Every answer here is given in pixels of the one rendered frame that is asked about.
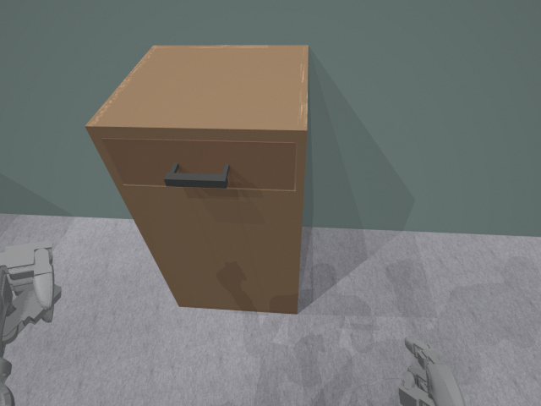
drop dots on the robot right hand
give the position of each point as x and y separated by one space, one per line
438 387

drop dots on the cabinet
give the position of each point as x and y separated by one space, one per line
224 249

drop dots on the robot left hand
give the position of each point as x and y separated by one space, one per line
27 269

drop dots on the handle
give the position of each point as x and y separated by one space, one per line
196 180

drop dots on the drawer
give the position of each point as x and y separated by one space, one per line
254 164

